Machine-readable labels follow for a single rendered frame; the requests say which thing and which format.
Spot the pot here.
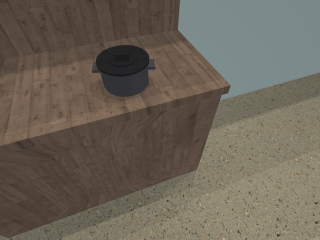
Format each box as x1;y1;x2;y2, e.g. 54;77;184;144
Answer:
92;59;156;97

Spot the lid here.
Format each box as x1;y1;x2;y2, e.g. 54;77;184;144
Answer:
96;45;149;77

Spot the table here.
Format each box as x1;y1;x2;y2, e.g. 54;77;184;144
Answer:
0;0;231;238

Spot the knob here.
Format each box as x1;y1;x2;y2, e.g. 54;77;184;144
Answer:
114;47;130;60

